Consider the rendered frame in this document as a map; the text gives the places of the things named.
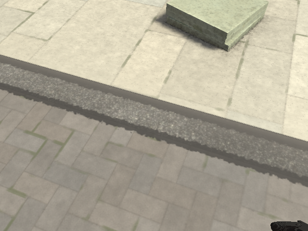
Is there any robot right hand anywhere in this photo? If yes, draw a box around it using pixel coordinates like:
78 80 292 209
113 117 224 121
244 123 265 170
270 220 308 231

